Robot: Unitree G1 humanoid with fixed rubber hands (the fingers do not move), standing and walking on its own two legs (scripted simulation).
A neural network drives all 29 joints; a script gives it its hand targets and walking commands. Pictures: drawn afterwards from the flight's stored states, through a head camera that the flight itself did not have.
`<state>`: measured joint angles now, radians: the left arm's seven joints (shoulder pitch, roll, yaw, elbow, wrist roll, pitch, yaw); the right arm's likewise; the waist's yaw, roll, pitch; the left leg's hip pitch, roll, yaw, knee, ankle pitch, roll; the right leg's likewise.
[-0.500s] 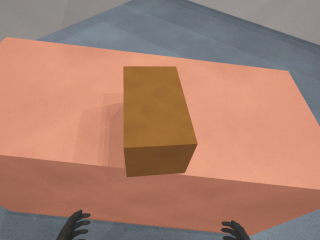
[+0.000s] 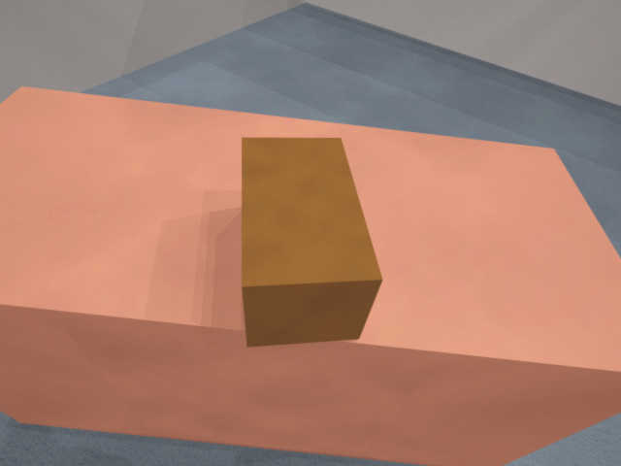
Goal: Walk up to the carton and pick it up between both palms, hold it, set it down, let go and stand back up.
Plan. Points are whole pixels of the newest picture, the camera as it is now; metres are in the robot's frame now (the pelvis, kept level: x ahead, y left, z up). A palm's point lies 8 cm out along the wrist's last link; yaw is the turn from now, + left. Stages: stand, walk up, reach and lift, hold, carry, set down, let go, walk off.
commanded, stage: stand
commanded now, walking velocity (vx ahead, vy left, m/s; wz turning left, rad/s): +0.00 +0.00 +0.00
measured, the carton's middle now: (297, 233) +0.47 +0.02 +0.02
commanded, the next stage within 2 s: none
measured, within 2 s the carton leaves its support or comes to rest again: neither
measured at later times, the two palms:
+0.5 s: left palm out of the picture +0.05 +0.26 -0.14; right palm out of the picture +0.07 -0.24 -0.12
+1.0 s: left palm out of the picture +0.03 +0.28 -0.14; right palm out of the picture +0.03 -0.23 -0.12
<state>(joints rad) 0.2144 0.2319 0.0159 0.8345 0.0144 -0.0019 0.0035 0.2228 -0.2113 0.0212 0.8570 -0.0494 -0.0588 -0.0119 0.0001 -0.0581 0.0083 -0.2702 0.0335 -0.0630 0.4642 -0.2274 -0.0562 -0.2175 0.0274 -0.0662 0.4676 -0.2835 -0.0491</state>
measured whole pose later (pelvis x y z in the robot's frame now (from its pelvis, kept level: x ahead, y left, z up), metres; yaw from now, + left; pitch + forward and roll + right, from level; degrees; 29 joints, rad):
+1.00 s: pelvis -0.03 +0.02 +0.00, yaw +0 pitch +0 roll -1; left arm 0.16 0.26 0.02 1.14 0.01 -0.06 0.00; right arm 0.22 -0.23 0.02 1.01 -0.03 -0.03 -0.01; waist 0.00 0.00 0.01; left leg -0.27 0.03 -0.06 0.46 -0.19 -0.04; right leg -0.19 0.03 -0.07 0.41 -0.22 -0.04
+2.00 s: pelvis -0.04 +0.02 +0.00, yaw +0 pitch -1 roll -1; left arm 0.15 0.26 0.02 1.18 0.01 -0.04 0.00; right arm 0.22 -0.24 0.02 1.08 -0.02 -0.03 -0.01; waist 0.00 0.01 0.01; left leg -0.27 0.03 -0.06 0.46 -0.17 -0.03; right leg -0.19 0.03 -0.07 0.40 -0.20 -0.03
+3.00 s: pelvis -0.03 +0.02 +0.00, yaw +0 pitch +0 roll -1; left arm 0.14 0.26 0.02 1.18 0.01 -0.04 0.00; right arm 0.21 -0.25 0.02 1.07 -0.02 -0.03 -0.01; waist 0.00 0.02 0.01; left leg -0.27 0.03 -0.06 0.46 -0.19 -0.03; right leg -0.18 0.03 -0.07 0.39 -0.20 -0.03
